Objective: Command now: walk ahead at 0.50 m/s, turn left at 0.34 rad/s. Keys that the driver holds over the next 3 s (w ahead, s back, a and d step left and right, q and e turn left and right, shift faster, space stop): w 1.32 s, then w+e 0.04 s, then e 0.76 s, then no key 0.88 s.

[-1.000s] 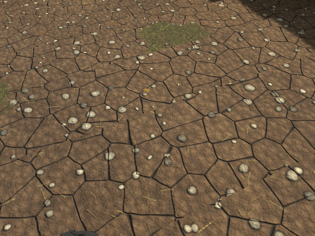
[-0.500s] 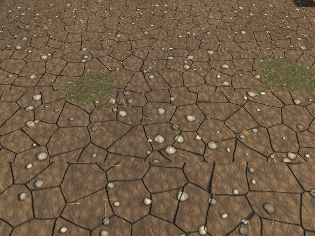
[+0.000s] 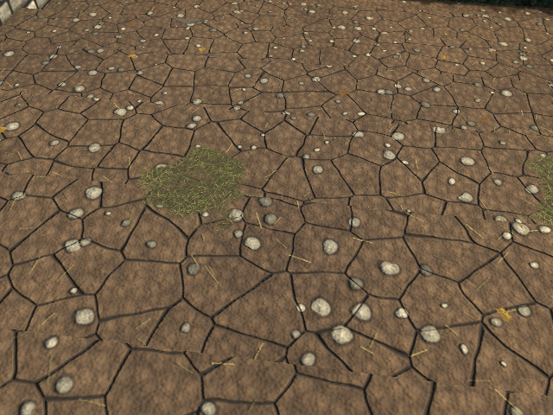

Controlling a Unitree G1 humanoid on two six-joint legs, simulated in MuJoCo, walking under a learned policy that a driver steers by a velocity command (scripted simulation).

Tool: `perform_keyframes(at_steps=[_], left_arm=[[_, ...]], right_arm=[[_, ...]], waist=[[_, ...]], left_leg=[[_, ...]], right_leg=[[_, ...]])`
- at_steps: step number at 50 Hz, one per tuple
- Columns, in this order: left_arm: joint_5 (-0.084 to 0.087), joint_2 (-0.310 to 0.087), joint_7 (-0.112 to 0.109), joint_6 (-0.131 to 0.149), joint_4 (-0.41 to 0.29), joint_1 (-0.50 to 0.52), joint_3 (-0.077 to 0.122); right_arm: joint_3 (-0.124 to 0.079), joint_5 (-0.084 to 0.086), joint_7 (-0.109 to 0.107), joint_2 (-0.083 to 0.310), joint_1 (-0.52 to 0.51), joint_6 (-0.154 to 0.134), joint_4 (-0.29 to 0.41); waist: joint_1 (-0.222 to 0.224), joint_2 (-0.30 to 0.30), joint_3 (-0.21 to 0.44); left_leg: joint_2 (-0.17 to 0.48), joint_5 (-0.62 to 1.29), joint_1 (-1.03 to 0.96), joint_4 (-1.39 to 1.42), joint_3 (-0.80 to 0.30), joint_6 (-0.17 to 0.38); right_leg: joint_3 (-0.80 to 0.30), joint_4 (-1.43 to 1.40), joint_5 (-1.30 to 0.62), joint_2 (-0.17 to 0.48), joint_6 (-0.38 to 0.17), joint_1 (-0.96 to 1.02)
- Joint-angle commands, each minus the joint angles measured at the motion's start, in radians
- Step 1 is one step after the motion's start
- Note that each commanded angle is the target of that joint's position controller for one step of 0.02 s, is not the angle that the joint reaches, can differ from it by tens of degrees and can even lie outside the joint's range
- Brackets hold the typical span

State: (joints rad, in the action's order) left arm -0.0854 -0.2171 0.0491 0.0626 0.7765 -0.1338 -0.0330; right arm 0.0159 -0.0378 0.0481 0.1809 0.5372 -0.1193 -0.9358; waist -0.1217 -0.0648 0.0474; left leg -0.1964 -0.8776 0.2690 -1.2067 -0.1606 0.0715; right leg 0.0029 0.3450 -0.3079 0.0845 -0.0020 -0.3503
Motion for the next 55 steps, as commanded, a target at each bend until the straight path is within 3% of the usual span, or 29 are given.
perform_keyframes(at_steps=[1,2,3,4,5,7,9,13,18,21,22,23,24,25,26,28,30,33,36,37,42,44,45,46,47,48,50,52,55], left_arm=[[0.006,-0.219,0.009,0.035,0.140,-0.498,0.096],[0.009,-0.264,0.037,0.031,0.119,-0.555,0.106],[-0.032,-0.229,0.037,0.002,0.107,-0.504,0.106],[-0.026,-0.213,0.029,-0.002,0.092,-0.391,0.104],[-0.019,-0.090,0.030,0.006,0.109,-0.346,0.068],[-0.016,0.071,0.007,0.030,0.064,-0.173,0.004],[0.031,0.021,-0.019,0.069,0.061,-0.152,0.017],[0.033,-0.188,0.003,0.082,0.144,-0.298,0.070],[0.008,-0.127,0.009,0.055,0.198,-0.369,0.082],[0.012,-0.167,0.005,0.046,0.182,-0.326,0.107],[0.013,-0.149,0.006,0.053,0.159,-0.332,0.107],[-0.014,-0.029,0.024,0.066,0.160,-0.471,0.059],[0.016,-0.063,0.049,0.059,0.162,-0.353,0.071],[0.042,-0.074,0.044,0.056,0.121,-0.192,0.081],[0.036,-0.100,0.015,0.062,0.118,-0.144,0.087],[-0.008,-0.053,-0.015,0.057,0.123,-0.179,0.074],[-0.007,0.007,-0.019,0.041,0.127,-0.185,0.061],[0.018,-0.018,-0.007,0.030,0.105,-0.105,0.061],[0.005,-0.001,0.013,0.028,0.062,-0.009,0.051],[-0.011,0.005,0.029,0.034,0.094,-0.115,0.044],[-0.004,-0.096,-0.001,0.061,-0.006,-0.011,0.078],[0.014,-0.126,-0.020,0.068,0.030,-0.176,0.106],[0.025,-0.175,-0.028,0.082,0.094,-0.359,0.133],[0.026,-0.206,-0.040,0.084,0.119,-0.501,0.139],[0.006,-0.189,-0.022,0.089,0.115,-0.547,0.107],[-0.013,-0.178,-0.008,0.112,0.130,-0.501,0.117],[0.029,-0.053,-0.001,0.097,0.109,-0.289,0.083],[0.003,0.036,-0.014,0.076,0.098,-0.208,0.045],[-0.001,0.009,-0.039,0.075,0.146,-0.264,0.045]], right_arm=[[-0.016,-0.042,0.065,0.088,0.147,0.006,-0.008],[0.003,-0.040,0.075,0.006,0.261,0.012,-0.016],[-0.007,-0.029,0.068,0.085,0.098,0.023,0.070],[-0.020,-0.018,0.045,0.110,-0.055,0.026,0.127],[-0.021,-0.015,0.015,0.114,-0.148,0.034,0.126],[0.009,-0.050,-0.008,0.055,-0.178,0.040,0.124],[0.005,-0.056,0.015,0.059,-0.278,0.042,0.123],[0.015,-0.021,0.048,0.071,-0.415,0.066,0.174],[-0.010,-0.026,0.014,0.117,-0.567,0.061,0.224],[-0.058,-0.003,0.007,0.190,-0.497,0.042,0.219],[-0.084,0.007,0.001,0.255,-0.334,0.029,0.171],[-0.081,0.020,-0.001,0.263,-0.068,0.032,0.110],[-0.084,-0.001,-0.014,0.238,0.139,0.040,0.034],[-0.097,-0.015,-0.027,0.247,0.070,0.017,0.019],[-0.095,0.000,-0.034,0.216,-0.094,0.006,0.048],[-0.055,0.007,-0.040,0.089,-0.234,0.007,0.062],[-0.049,-0.008,-0.035,0.057,-0.263,0.002,0.072],[-0.067,-0.033,-0.020,0.103,-0.237,-0.016,0.057],[-0.065,-0.048,0.022,0.105,-0.170,0.000,0.025],[-0.067,-0.071,0.028,0.118,-0.154,0.007,0.012],[-0.059,-0.057,0.003,0.123,-0.129,-0.002,-0.008],[-0.071,-0.046,0.001,0.176,-0.206,-0.003,0.018],[-0.083,-0.038,0.014,0.198,-0.217,-0.006,0.024],[-0.070,-0.053,0.030,0.121,-0.096,-0.003,0.016],[-0.038,-0.048,0.050,-0.007,-0.021,-0.012,0.021],[-0.047,-0.010,0.049,0.029,-0.216,-0.010,0.127],[-0.067,-0.034,-0.001,0.113,-0.265,0.013,0.121],[-0.033,-0.074,-0.014,0.028,-0.237,0.029,0.112],[-0.015,-0.076,0.018,0.016,-0.295,0.030,0.138]], waist=[[0.189,-0.066,0.147],[0.166,-0.219,0.338],[0.242,-0.069,0.211],[0.234,-0.047,0.043],[0.210,0.084,-0.078],[0.073,0.087,-0.183],[0.112,0.026,-0.090],[0.133,0.018,-0.118],[0.164,0.014,-0.111],[0.093,0.001,-0.022],[0.060,0.063,0.111],[0.013,0.238,0.365],[-0.091,0.182,0.328],[-0.077,0.140,0.068],[-0.014,0.134,-0.062],[0.092,0.132,-0.040],[0.133,0.094,-0.050],[0.118,0.100,-0.076],[0.105,0.119,-0.077],[0.130,0.138,-0.066],[0.121,0.122,-0.102],[0.210,0.118,-0.075],[0.280,0.026,-0.028],[0.290,-0.175,0.139],[0.242,-0.188,0.194],[0.274,-0.143,-0.073],[0.176,0.103,-0.084],[0.108,0.087,-0.113],[0.119,0.016,-0.075]], left_leg=[[0.046,0.561,0.453,-0.391,-0.122,0.003],[-0.045,0.029,0.766,-0.857,-0.027,-0.060],[0.020,0.149,0.994,-0.863,-0.031,-0.061],[0.100,0.298,1.150,-0.821,-0.042,-0.071],[0.165,0.480,1.132,-0.748,-0.033,-0.029],[0.348,0.777,0.840,-0.242,-0.085,0.019],[0.330,0.974,0.512,0.182,0.096,0.002],[0.250,0.945,0.305,0.484,0.181,-0.018],[0.233,0.922,0.418,0.647,0.150,0.024],[0.161,0.932,-0.007,0.630,0.232,0.087],[0.203,1.073,-0.365,0.554,0.174,0.161],[0.481,0.989,-0.848,0.675,-0.248,0.378],[0.555,0.720,-0.865,0.873,-0.489,0.351],[0.517,0.480,-0.649,0.942,-0.412,0.242],[0.485,0.505,-0.413,0.979,-0.309,0.208],[0.448,0.673,-0.201,1.046,-0.175,0.208],[0.434,0.707,-0.093,1.105,-0.112,0.199],[0.398,0.816,-0.052,1.116,0.004,0.192],[0.334,0.896,0.112,1.064,0.117,0.179],[0.338,0.905,0.192,1.005,0.132,0.177],[0.418,1.004,-0.074,0.825,0.045,0.159],[0.372,1.187,0.004,0.636,0.103,0.127],[0.285,1.181,0.127,0.376,0.147,0.100],[0.153,0.706,0.287,-0.080,0.196,0.036],[0.054,0.191,0.494,-0.323,0.083,0.025],[0.098,0.271,0.777,-0.379,-0.024,0.031],[0.224,0.514,0.746,-0.325,-0.016,0.003],[0.283,0.682,0.630,-0.133,-0.006,-0.022],[0.303,0.950,0.478,0.067,0.103,-0.026]], right_leg=[[-0.031,0.291,-0.365,0.126,-0.209,0.806],[-0.331,0.375,-0.623,0.329,-0.454,1.093],[-0.478,0.225,-0.167,0.368,-0.415,1.026],[-0.559,0.091,0.383,0.393,-0.399,0.834],[-0.485,-0.018,0.666,0.328,-0.350,0.586],[-0.389,-0.152,0.465,0.303,-0.360,0.114],[-0.126,-0.170,0.430,0.120,-0.307,-0.036],[-0.088,-0.157,0.090,0.150,-0.286,0.002],[-0.073,-0.086,-0.003,0.192,-0.237,0.426],[0.033,0.072,-0.284,0.112,-0.157,0.296],[0.089,0.287,-0.178,0.032,-0.090,0.096],[0.088,0.611,0.352,-0.085,-0.017,-0.231],[-0.002,0.818,0.890,-0.147,-0.033,-0.390],[-0.073,0.875,0.830,-0.070,-0.086,-0.513],[-0.075,0.848,0.741,-0.008,-0.100,-0.466],[-0.079,0.756,0.672,0.048,-0.117,-0.282],[-0.073,0.708,0.649,0.050,-0.094,-0.212],[-0.033,0.558,0.445,0.039,-0.050,-0.258],[0.021,0.441,0.247,-0.004,-0.025,-0.105],[0.010,0.599,0.150,-0.012,-0.019,0.001],[0.006,0.537,0.435,-0.022,-0.037,-0.116],[0.090,0.446,0.479,-0.082,-0.062,0.173],[0.106,0.367,0.459,-0.114,-0.096,0.397],[-0.132,0.284,0.280,0.033,-0.294,0.647],[-0.528,0.157,-0.042,0.242,-0.489,0.695],[-0.738,0.044,0.284,0.333,-0.489,0.506],[-0.575,0.090,0.482,0.285,-0.420,0.241],[-0.393,0.076,0.464,0.190,-0.354,0.001],[-0.207,0.112,0.503,0.076,-0.299,-0.149]])
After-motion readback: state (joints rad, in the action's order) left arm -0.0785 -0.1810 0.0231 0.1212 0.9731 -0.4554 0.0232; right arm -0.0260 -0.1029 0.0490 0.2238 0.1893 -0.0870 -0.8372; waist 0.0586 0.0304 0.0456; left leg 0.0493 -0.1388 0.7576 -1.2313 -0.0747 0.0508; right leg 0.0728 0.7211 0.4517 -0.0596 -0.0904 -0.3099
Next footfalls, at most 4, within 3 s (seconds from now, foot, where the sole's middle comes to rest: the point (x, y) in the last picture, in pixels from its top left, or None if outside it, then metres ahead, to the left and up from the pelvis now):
0.42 left None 0.44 0.11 -0.81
0.90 right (296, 391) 0.61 -0.10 -0.81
1.38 left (202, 318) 0.95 0.14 -0.98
1.84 right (282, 280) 1.06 -0.13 -0.98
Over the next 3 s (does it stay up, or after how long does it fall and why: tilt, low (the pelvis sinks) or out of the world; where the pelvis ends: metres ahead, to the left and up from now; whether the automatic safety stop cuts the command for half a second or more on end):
stays up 1.07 0.02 -0.20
